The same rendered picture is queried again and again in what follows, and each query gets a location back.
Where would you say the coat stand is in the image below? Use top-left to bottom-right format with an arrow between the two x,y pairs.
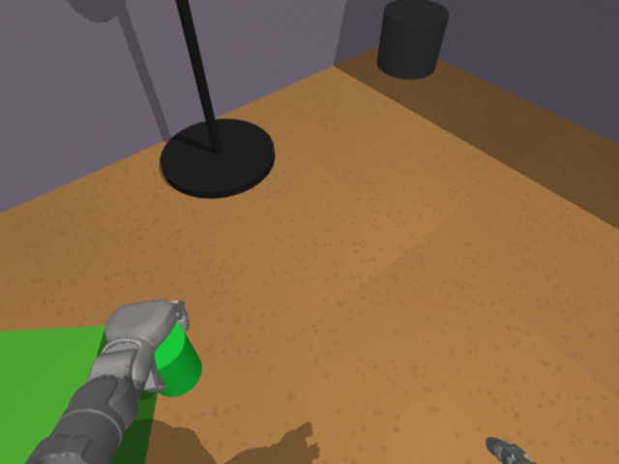
160,0 -> 275,199

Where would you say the left robot arm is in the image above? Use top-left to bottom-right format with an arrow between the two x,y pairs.
25,335 -> 155,464

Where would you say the left robot hand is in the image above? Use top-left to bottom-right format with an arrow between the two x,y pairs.
104,300 -> 190,392

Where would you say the right robot hand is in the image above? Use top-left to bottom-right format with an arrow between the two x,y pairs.
486,437 -> 537,464

